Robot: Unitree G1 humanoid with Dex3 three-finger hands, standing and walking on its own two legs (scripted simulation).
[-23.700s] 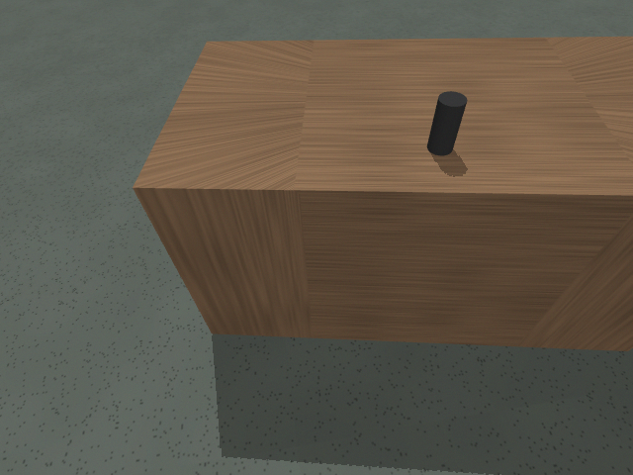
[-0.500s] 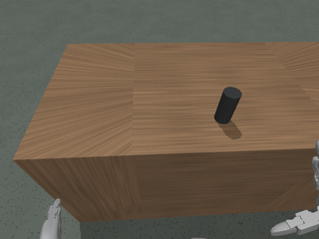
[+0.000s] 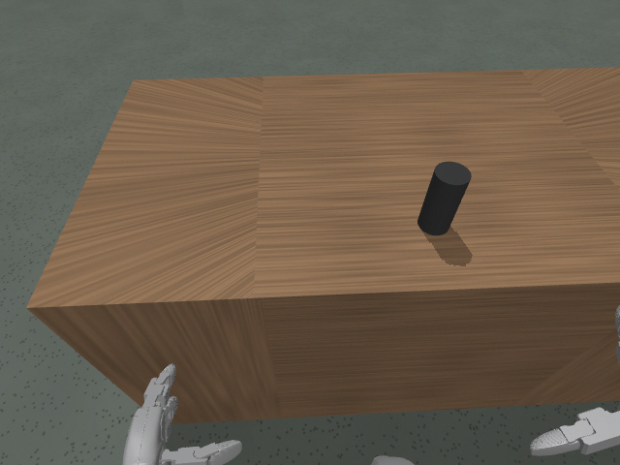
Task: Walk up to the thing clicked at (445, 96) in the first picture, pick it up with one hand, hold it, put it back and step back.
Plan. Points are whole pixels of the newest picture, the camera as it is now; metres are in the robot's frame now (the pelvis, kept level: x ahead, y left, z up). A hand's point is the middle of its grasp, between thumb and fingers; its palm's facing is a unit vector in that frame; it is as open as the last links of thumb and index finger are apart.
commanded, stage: home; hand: right
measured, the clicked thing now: (442, 200) +0.50 -0.22 +0.02
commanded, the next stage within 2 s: none
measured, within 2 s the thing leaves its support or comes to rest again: neither
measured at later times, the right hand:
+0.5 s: hand (457, 423) +0.18 -0.18 -0.07, palm faces +0.10 +0.97 -0.22, open 17.4 cm
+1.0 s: hand (458, 424) +0.18 -0.18 -0.07, palm faces +0.12 +0.96 -0.26, open 17.5 cm
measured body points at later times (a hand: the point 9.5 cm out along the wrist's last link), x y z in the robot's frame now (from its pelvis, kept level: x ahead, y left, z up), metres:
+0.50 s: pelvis +0.00 +0.00 -0.02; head +0.04 -0.01 +0.43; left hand +0.16 +0.24 -0.09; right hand +0.17 -0.23 -0.06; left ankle -0.03 +0.13 -0.71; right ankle +0.04 -0.14 -0.71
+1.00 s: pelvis +0.00 +0.00 -0.02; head +0.03 +0.00 +0.43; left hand +0.17 +0.24 -0.10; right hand +0.17 -0.23 -0.06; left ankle -0.03 +0.13 -0.71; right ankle +0.04 -0.14 -0.71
